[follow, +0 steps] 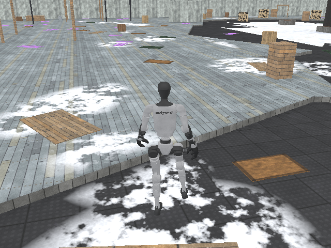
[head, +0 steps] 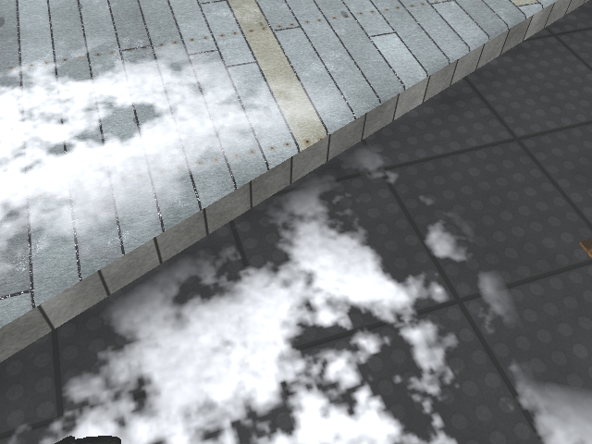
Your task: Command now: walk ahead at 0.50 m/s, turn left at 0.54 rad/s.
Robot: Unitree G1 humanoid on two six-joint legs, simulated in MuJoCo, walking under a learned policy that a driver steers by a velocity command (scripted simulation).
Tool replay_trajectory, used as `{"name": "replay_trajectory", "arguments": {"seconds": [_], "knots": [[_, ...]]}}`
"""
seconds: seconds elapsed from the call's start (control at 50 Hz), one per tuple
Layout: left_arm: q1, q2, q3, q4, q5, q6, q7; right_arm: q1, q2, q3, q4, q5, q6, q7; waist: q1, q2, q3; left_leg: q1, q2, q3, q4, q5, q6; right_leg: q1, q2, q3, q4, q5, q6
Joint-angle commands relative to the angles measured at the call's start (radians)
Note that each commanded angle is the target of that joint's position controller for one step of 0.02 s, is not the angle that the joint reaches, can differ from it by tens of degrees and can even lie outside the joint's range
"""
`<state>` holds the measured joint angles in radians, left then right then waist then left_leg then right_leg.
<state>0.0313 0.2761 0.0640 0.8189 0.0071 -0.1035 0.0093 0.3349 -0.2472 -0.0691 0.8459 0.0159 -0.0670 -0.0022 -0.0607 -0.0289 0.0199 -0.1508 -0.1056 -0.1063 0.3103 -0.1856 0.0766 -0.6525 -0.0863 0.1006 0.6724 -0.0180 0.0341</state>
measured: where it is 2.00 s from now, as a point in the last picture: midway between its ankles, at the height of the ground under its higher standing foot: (397, 231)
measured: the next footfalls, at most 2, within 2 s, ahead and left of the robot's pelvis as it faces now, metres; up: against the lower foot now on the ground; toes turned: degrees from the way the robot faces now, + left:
right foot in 0.16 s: +0.28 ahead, -0.14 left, +0.00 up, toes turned +7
left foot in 0.64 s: +0.52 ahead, +0.08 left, +0.00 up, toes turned -10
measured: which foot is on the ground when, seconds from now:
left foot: down 0.00-0.20, up 0.22-0.62, down 0.64-1.00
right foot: up 0.00-0.14, down 0.16-0.66, up 0.68-1.00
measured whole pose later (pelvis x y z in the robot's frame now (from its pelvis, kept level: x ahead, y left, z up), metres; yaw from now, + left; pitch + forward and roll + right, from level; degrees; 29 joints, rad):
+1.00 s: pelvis +0.52 -0.04 -0.01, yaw -19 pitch +2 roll +3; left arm 0.13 0.31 0.07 0.68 -0.02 -0.03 -0.03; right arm 0.33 -0.29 -0.08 0.85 0.00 -0.09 0.00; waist -0.09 -0.05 0.03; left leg 0.00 -0.01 0.16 0.23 -0.26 -0.01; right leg -0.70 -0.10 0.04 0.78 -0.03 -0.01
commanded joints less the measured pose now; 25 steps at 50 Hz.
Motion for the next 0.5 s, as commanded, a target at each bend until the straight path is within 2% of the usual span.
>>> {"name": "replay_trajectory", "arguments": {"seconds": [0.02,0.06,0.1,0.14,0.16,0.18,0.2,0.22,0.24,0.26,0.28,0.3,0.32,0.36,0.42,0.5], "knots": [[-0.097,0.052,0.006,-0.086,-0.01,-0.014,-0.007,0.016,-0.173,-0.043,-0.052,0.007,-0.009,-0.011,-0.006,0.119,-0.006,-0.104,0.214,-0.173,-0.097,0.092,0.136,0.146,0.068,-0.046,-0.124,0.121,0.005],[-0.121,0.073,0.009,-0.104,-0.015,-0.022,-0.015,0.035,-0.167,-0.042,-0.046,0.012,-0.002,-0.015,-0.009,0.119,-0.008,-0.042,0.235,-0.224,-0.048,0.067,0.129,0.152,0.073,-0.023,-0.174,0.092,-0.001],[-0.101,0.096,0.014,-0.104,-0.016,-0.033,-0.025,0.033,-0.165,-0.042,-0.045,0.007,0.004,-0.022,0.007,0.134,-0.016,0.028,0.267,-0.26,0.008,0.082,0.121,0.17,0.067,-0.021,-0.205,0.038,-0.017],[-0.019,0.11,0.019,-0.08,-0.009,-0.043,-0.03,0.035,-0.153,-0.038,-0.043,-0.003,0.009,-0.023,0.042,0.158,-0.039,0.071,0.27,-0.25,0.084,0.202,0.102,0.261,0.073,-0.063,-0.236,-0.008,-0.057],[0.074,0.139,0.032,-0.054,0.001,-0.046,-0.027,0.035,-0.13,-0.029,-0.049,-0.008,0.008,-0.02,0.08,0.149,-0.099,0.068,0.223,-0.213,0.199,0.329,0.08,0.396,0.068,-0.066,-0.242,-0.022,-0.096],[0.227,0.185,0.044,-0.031,0.009,-0.047,-0.025,0.033,-0.099,-0.013,-0.066,-0.022,0.007,-0.017,0.143,0.068,-0.227,-0.035,0.165,-0.139,0.455,0.256,0.049,0.63,-0.058,0.073,-0.21,-0.007,-0.166],[0.354,0.277,0.073,0.012,0.011,-0.032,-0.028,0.171,-0.051,0.002,-0.071,0.004,-0.01,-0.011,0.111,-0.244,-0.339,-0.398,0.02,-0.015,0.796,-0.083,-0.037,0.97,-0.244,0.492,-0.28,-0.187,-0.346],[0.352,0.202,0.054,0.015,-0.023,-0.028,-0.041,0.158,-0.107,-0.001,-0.067,0.005,-0.022,-0.011,0.121,-0.249,-0.296,-0.573,0.046,-0.045,0.914,-0.378,-0.039,0.989,-0.279,0.699,-0.391,-0.396,-0.36],[0.284,0.138,0.034,-0.005,-0.032,-0.023,-0.043,0.044,-0.169,-0.015,-0.085,0.011,-0.029,-0.007,0.129,-0.132,-0.15,-0.643,0.105,-0.049,0.957,-0.301,-0.029,0.871,-0.245,0.59,-0.401,-0.449,-0.313],[0.225,0.124,0.025,-0.029,-0.02,-0.014,-0.044,-0.037,-0.162,-0.013,-0.102,0.001,-0.035,-0.007,0.12,-0.038,-0.083,-0.623,0.14,-0.015,0.929,-0.224,-0.027,0.746,-0.2,0.478,-0.414,-0.369,-0.287],[0.196,0.112,0.02,-0.036,-0.013,-0.007,-0.046,-0.083,-0.152,-0.015,-0.118,-0.018,-0.041,-0.008,0.106,0.0,-0.024,-0.608,0.162,0.004,0.863,-0.174,-0.032,0.643,-0.162,0.405,-0.436,-0.259,-0.285],[0.186,0.106,0.014,-0.04,-0.006,-0.007,-0.044,-0.085,-0.143,-0.018,-0.127,-0.027,-0.043,-0.009,0.08,-0.026,-0.024,-0.555,0.187,0.004,0.802,-0.141,-0.038,0.584,-0.137,0.361,-0.446,-0.151,-0.28],[0.189,0.1,0.012,-0.039,-0.006,-0.005,-0.043,-0.081,-0.13,-0.017,-0.131,-0.03,-0.043,-0.009,0.069,-0.045,-0.032,-0.512,0.19,0.015,0.749,-0.132,-0.047,0.552,-0.109,0.322,-0.456,-0.076,-0.278],[0.217,0.117,0.017,-0.031,-0.016,-0.002,-0.033,-0.099,-0.104,-0.011,-0.144,-0.032,-0.041,-0.01,0.064,-0.063,-0.047,-0.482,0.181,0.043,0.638,-0.11,-0.071,0.522,-0.085,0.262,-0.469,0.008,-0.285],[0.257,0.159,0.032,-0.02,-0.028,0.006,-0.013,-0.211,-0.075,0.004,-0.177,-0.03,-0.041,-0.009,0.089,-0.05,-0.03,-0.433,0.158,0.055,0.422,0.046,-0.099,0.467,-0.062,0.205,-0.485,0.035,-0.27],[0.333,0.157,0.033,-0.003,-0.035,0.023,-0.002,-0.331,-0.078,0.009,-0.208,-0.012,-0.049,0.005,0.129,-0.062,-0.016,-0.331,0.11,0.051,0.246,0.211,-0.113,0.435,-0.043,0.199,-0.46,-0.014,-0.243]]}}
